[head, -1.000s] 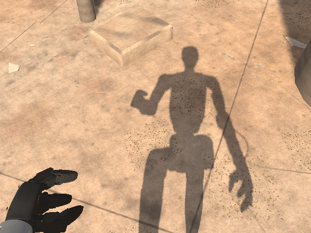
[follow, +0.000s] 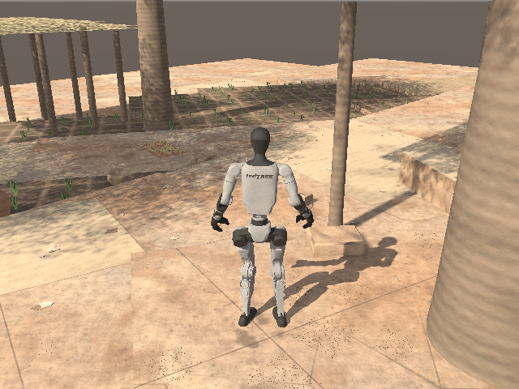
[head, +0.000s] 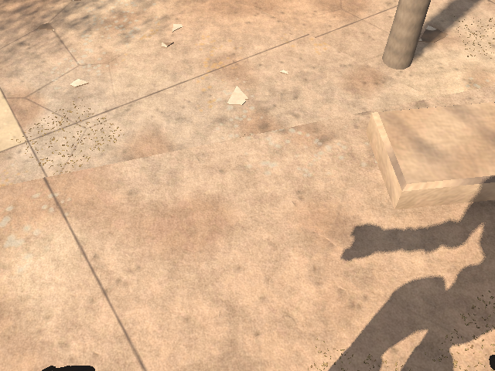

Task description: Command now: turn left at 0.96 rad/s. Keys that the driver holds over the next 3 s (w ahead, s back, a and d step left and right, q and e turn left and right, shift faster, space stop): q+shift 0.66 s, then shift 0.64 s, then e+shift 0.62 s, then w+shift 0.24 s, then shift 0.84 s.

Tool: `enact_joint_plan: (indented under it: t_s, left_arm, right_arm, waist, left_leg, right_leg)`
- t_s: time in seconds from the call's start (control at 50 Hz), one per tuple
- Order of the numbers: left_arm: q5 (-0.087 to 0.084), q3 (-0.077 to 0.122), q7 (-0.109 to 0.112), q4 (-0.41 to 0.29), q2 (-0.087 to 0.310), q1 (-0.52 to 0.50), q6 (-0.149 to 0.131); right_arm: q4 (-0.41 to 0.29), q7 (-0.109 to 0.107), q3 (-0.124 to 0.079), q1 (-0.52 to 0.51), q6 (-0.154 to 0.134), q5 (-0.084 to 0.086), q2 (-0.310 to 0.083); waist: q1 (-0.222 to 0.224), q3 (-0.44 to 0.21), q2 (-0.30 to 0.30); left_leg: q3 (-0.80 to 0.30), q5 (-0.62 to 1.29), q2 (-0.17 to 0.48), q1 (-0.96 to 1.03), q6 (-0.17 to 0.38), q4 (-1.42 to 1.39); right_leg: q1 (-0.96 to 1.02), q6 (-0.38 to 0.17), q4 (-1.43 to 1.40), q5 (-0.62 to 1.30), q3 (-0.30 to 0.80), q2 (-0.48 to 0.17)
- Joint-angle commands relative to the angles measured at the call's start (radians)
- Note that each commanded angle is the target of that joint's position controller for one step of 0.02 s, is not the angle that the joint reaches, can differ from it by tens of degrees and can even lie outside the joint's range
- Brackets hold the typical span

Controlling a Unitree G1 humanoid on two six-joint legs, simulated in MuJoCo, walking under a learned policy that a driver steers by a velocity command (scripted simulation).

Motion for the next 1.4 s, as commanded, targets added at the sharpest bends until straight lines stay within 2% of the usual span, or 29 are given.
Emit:
enact_joint_plan:
  t_s: [0.02,0.04,0.08,0.14,0.24,0.34,0.42,0.44,0.46,0.48,0.5,0.52,0.56,0.68,0.8,0.86,0.88,0.9,0.92,0.94,0.98,1.08,1.16,1.18,1.2,1.22,1.26,1.34,1.4]
  left_arm:
    - [0.025,0.059,0.006,-0.063,0.211,0.029,-0.009]
    - [0.063,0.059,0.006,-0.071,0.202,0.024,-0.007]
    - [0.038,0.036,0.027,-0.117,0.101,-0.062,-0.002]
    - [0.021,0.028,0.054,-0.118,0.107,-0.039,0.017]
    - [0.034,0.045,0.053,-0.096,0.157,0.073,0.031]
    - [0.021,0.065,0.027,-0.099,0.198,0.034,0.028]
    - [-0.015,0.073,0.004,-0.083,0.192,0.032,0.016]
    - [-0.020,0.067,-0.001,-0.066,0.159,0.064,0.016]
    - [-0.003,0.058,-0.008,-0.060,0.114,0.099,0.018]
    - [0.039,0.036,-0.005,-0.152,0.069,0.038,0.013]
    - [0.040,0.047,0.008,-0.173,0.114,-0.070,0.006]
    - [0.017,0.050,0.014,-0.180,0.126,-0.090,0.005]
    - [0.025,0.058,0.031,-0.151,0.145,-0.039,0.003]
    - [0.017,0.031,0.012,-0.122,0.081,-0.005,0.002]
    - [0.005,0.025,-0.010,-0.128,0.098,0.002,0.005]
    - [0.012,0.025,-0.019,-0.124,0.093,0.055,-0.008]
    - [0.034,0.030,-0.016,-0.137,0.134,0.056,-0.011]
    - [0.050,0.039,-0.011,-0.142,0.200,0.028,-0.004]
    - [0.055,0.028,-0.009,-0.130,0.147,0.061,-0.009]
    - [0.042,0.024,-0.004,-0.133,0.134,0.066,-0.011]
    - [0.016,0.020,0.007,-0.132,0.121,0.043,-0.004]
    - [0.015,0.007,0.015,-0.112,0.084,0.045,0.025]
    - [-0.012,0.006,0.012,-0.082,0.093,0.124,0.033]
    - [-0.006,0.001,0.008,-0.075,0.084,0.153,0.021]
    - [0.024,-0.008,-0.004,-0.084,0.062,0.170,0.004]
    - [0.031,-0.020,-0.006,-0.086,0.019,0.156,-0.003]
    - [0.034,-0.012,-0.004,-0.083,0.060,0.074,-0.003]
    - [0.008,-0.009,0.003,-0.068,0.071,0.092,0.012]
    - [-0.017,0.008,0.004,-0.101,0.106,0.066,0.022]
  right_arm:
    - [-0.081,0.008,-0.001,0.049,-0.007,0.000,-0.028]
    - [-0.100,0.020,-0.016,0.058,-0.025,-0.006,-0.093]
    - [-0.044,0.029,-0.040,0.075,-0.028,0.000,-0.181]
    - [-0.034,0.031,-0.014,0.071,-0.011,0.003,-0.107]
    - [-0.083,0.031,0.011,-0.036,-0.015,0.007,-0.062]
    - [-0.065,0.045,0.011,-0.015,-0.005,0.003,-0.055]
    - [-0.039,0.057,-0.010,0.036,0.018,0.006,-0.060]
    - [-0.014,0.050,-0.025,0.093,0.019,0.005,-0.078]
    - [0.006,0.036,-0.058,0.175,0.012,0.006,-0.168]
    - [-0.024,0.027,-0.078,0.161,-0.004,-0.013,-0.311]
    - [-0.040,0.042,-0.067,0.156,-0.040,-0.047,-0.253]
    - [-0.022,0.043,-0.052,0.129,-0.062,-0.047,-0.224]
    - [-0.025,0.023,-0.032,0.021,-0.061,-0.002,-0.160]
    - [-0.033,-0.005,-0.022,-0.014,-0.040,-0.005,-0.149]
    - [-0.023,0.015,0.001,-0.016,-0.034,-0.016,-0.123]
    - [-0.019,0.016,0.018,-0.038,-0.034,-0.007,-0.093]
    - [-0.015,0.015,0.030,0.008,-0.038,-0.023,-0.050]
    - [-0.008,0.015,0.034,0.093,-0.046,-0.029,-0.034]
    - [-0.014,0.008,0.016,0.035,-0.054,-0.031,-0.097]
    - [-0.007,0.004,-0.004,0.003,-0.053,-0.017,-0.148]
    - [0.020,0.000,-0.001,0.000,-0.036,-0.015,-0.106]
    - [0.038,0.018,0.054,-0.018,-0.039,-0.015,0.043]
    - [0.097,0.024,0.042,0.055,-0.042,-0.014,0.013]
    - [0.088,0.022,0.038,0.055,-0.043,-0.026,-0.025]
    - [0.078,0.014,0.027,0.058,-0.042,-0.037,-0.090]
    - [0.106,0.023,0.035,0.025,-0.046,-0.045,-0.047]
    - [0.102,0.033,0.051,0.015,-0.061,-0.053,0.022]
    - [0.128,0.021,0.044,0.060,-0.081,-0.045,-0.009]
    - [0.125,-0.003,0.008,0.109,-0.063,-0.033,-0.085]
  waist:
    - [-0.031,-0.212,-0.140]
    - [-0.045,-0.178,-0.308]
    - [-0.042,-0.116,-0.184]
    - [-0.014,-0.070,-0.108]
    - [0.066,-0.116,-0.174]
    - [0.045,-0.138,-0.200]
    - [-0.002,-0.148,-0.187]
    - [-0.022,-0.155,-0.140]
    - [-0.040,-0.140,0.063]
    - [0.001,-0.139,0.376]
    - [-0.082,-0.229,0.230]
    - [-0.054,-0.196,0.189]
    - [0.013,-0.141,0.113]
    - [0.028,-0.188,0.104]
    - [-0.010,-0.179,0.166]
    - [0.032,-0.152,0.149]
    - [0.008,-0.165,0.034]
    - [-0.066,-0.137,-0.214]
    - [-0.012,-0.136,-0.280]
    - [0.011,-0.116,-0.208]
    - [0.011,-0.093,-0.140]
    - [0.029,-0.124,-0.214]
    - [0.017,-0.138,-0.196]
    - [0.030,-0.145,-0.141]
    - [0.066,-0.168,0.014]
    - [0.086,-0.151,0.161]
    - [0.040,-0.093,0.077]
    - [0.024,-0.033,0.060]
    - [-0.004,-0.012,0.107]
  left_leg:
    - [-0.013,-0.424,0.034,-0.114,0.023,0.203]
    - [0.097,-0.468,0.029,-0.235,-0.027,0.461]
    - [0.154,-0.312,0.142,-0.257,-0.075,0.640]
    - [0.244,-0.197,0.185,-0.295,-0.101,0.741]
    - [0.305,-0.185,0.275,-0.314,-0.133,0.537]
    - [0.378,-0.178,0.284,-0.099,-0.097,0.303]
    - [0.428,-0.103,0.247,0.074,-0.021,0.022]
    - [0.413,-0.035,0.216,0.191,0.017,-0.075]
    - [0.218,0.273,0.307,0.381,0.087,-0.165]
    - [-0.234,0.528,0.552,0.489,0.283,-0.162]
    - [-0.248,0.471,0.575,0.444,0.353,-0.196]
    - [-0.167,0.380,0.526,0.408,0.309,-0.211]
    - [-0.060,0.307,0.438,0.329,0.212,-0.195]
    - [-0.039,0.309,0.347,0.240,0.175,-0.138]
    - [-0.134,0.324,0.359,0.184,0.183,-0.079]
    - [-0.143,0.192,0.303,0.133,0.128,-0.041]
    - [-0.080,0.001,0.233,0.079,0.070,0.051]
    - [0.084,-0.330,0.080,-0.029,-0.004,0.217]
    - [0.127,-0.493,0.104,-0.084,-0.059,0.391]
    - [0.126,-0.470,0.124,-0.116,-0.079,0.531]
    - [0.126,-0.388,0.131,-0.143,-0.105,0.610]
    - [0.267,-0.321,0.185,0.029,-0.123,0.212]
    - [0.309,-0.002,0.173,0.245,-0.074,-0.219]
    - [0.235,0.087,0.229,0.319,-0.040,-0.218]
    - [0.133,0.273,0.336,0.365,0.006,-0.156]
    - [0.126,0.072,0.340,0.208,0.061,-0.156]
    - [0.146,-0.087,0.288,0.141,0.039,-0.191]
    - [0.199,-0.039,0.254,0.172,0.006,-0.165]
    - [0.147,0.043,0.349,0.216,0.077,-0.174]
  right_leg:
    - [0.333,-0.160,-0.204,0.171,0.254,-0.324]
    - [0.262,-0.290,-0.257,0.210,0.443,-0.454]
    - [0.209,-0.259,-0.224,0.121,0.243,-0.372]
    - [0.204,-0.223,-0.218,0.176,0.045,-0.283]
    - [0.360,-0.267,-0.225,0.266,-0.059,-0.337]
    - [0.284,-0.236,-0.212,0.274,-0.200,-0.370]
    - [0.275,-0.156,-0.091,0.245,-0.276,-0.397]
    - [0.209,-0.102,0.011,0.180,-0.322,-0.363]
    - [-0.009,-0.019,0.256,-0.048,-0.393,-0.273]
    - [-0.384,0.065,0.534,-0.464,-0.353,-0.114]
    - [-0.413,0.053,0.692,-0.457,-0.142,-0.093]
    - [-0.420,0.024,0.715,-0.366,-0.105,-0.099]
    - [-0.396,0.007,0.642,-0.207,-0.080,-0.115]
    - [-0.212,0.037,0.379,-0.067,-0.083,-0.022]
    - [-0.051,0.013,0.209,-0.118,-0.099,-0.031]
    - [0.128,-0.038,-0.068,0.097,-0.109,-0.055]
    - [0.216,-0.078,-0.118,0.264,0.021,-0.181]
    - [0.240,-0.220,-0.150,0.488,0.210,-0.352]
    - [0.196,-0.361,-0.197,0.448,0.365,-0.461]
    - [0.197,-0.366,-0.197,0.369,0.332,-0.439]
    - [0.200,-0.289,-0.184,0.251,0.199,-0.349]
    - [0.229,-0.233,-0.158,0.289,-0.003,-0.225]
    - [0.208,-0.197,-0.101,0.293,0.007,-0.231]
    - [0.150,-0.139,-0.086,0.224,-0.002,-0.221]
    - [0.088,-0.081,-0.013,0.117,-0.077,-0.159]
    - [0.158,-0.029,-0.059,-0.020,-0.143,-0.110]
    - [0.194,-0.001,-0.031,0.035,-0.151,-0.101]
    - [0.122,-0.028,-0.015,0.099,-0.129,-0.101]
    - [-0.032,-0.033,0.124,0.059,-0.150,-0.067]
